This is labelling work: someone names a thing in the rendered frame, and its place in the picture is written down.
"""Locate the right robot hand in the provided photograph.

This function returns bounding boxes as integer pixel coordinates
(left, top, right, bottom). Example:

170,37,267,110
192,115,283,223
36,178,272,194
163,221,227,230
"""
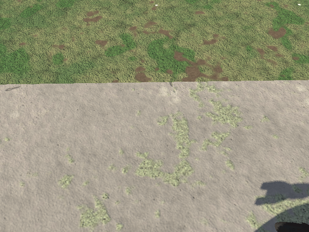
274,221,309,232

